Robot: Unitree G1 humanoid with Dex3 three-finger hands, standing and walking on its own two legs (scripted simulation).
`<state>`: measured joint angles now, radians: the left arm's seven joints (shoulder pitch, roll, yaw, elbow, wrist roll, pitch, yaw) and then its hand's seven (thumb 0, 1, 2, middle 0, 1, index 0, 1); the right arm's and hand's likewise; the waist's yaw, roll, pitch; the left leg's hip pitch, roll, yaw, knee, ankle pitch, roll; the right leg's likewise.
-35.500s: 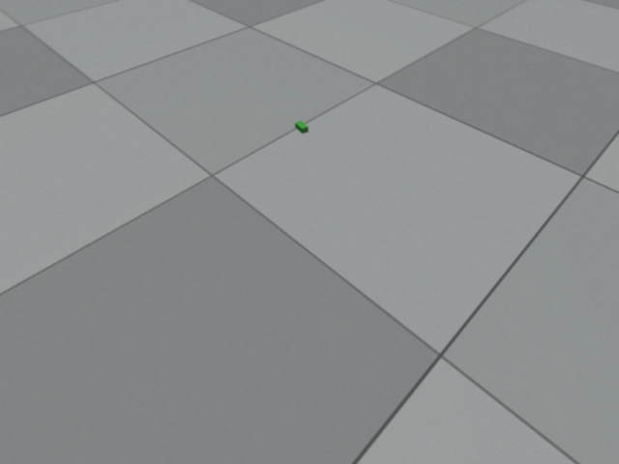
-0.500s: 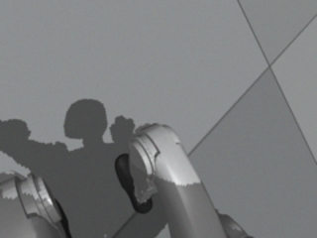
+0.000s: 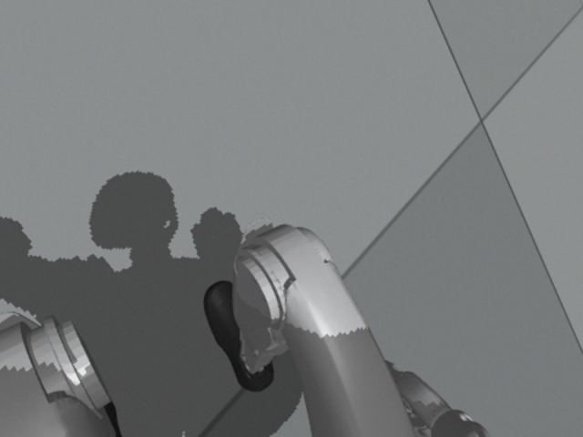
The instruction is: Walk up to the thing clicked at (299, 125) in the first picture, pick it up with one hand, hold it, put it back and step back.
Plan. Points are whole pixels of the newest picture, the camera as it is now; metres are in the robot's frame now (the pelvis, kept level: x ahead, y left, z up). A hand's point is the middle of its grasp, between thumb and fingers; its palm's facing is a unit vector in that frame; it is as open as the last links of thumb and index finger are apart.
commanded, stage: rest palm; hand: left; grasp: from above
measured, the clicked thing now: out of the picture +0.49 +0.35 -0.30
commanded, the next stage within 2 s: close in 0.88 s
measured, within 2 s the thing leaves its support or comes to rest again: neither
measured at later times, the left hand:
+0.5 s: hand out of the picture +0.47 +0.34 -0.26, palm faces -0.45 -0.15 -0.88, open 11.2 cm
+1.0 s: hand out of the picture +0.47 +0.34 -0.27, palm faces -0.46 -0.15 -0.88, open 10.6 cm
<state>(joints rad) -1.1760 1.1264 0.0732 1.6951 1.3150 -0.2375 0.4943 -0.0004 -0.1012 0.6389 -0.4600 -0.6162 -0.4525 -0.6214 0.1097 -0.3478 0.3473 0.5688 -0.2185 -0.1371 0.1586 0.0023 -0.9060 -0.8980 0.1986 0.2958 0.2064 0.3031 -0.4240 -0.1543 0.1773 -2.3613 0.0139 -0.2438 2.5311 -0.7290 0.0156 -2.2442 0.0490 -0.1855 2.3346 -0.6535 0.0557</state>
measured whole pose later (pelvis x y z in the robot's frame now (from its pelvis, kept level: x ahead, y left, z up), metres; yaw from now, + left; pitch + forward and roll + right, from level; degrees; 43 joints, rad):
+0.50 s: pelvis +0.00 +0.00 +0.00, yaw -1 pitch +29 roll -16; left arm -1.17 1.14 0.07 1.73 1.30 -0.24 0.54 0.00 -0.04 0.59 -0.48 -0.63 -0.48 -0.62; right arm 0.11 -0.34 0.39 0.58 -0.23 -0.16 0.18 0.00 -0.91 -0.90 0.20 0.30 0.21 0.30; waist -0.44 -0.16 0.21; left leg -2.36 0.02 -0.26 2.54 -0.73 0.02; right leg -2.24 0.06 -0.19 2.34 -0.64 0.06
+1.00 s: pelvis +0.00 +0.00 +0.00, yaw -1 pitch +29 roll -16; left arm -1.18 1.15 0.05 1.73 1.27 -0.22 0.54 0.00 0.03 0.53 -0.52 -0.61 -0.53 -0.59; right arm 0.09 -0.35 0.40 0.58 -0.24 -0.17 0.18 0.00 -0.91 -0.90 0.20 0.30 0.21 0.30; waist -0.44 -0.17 0.22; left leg -2.35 0.02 -0.26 2.54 -0.74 0.02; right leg -2.23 0.06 -0.20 2.32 -0.64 0.06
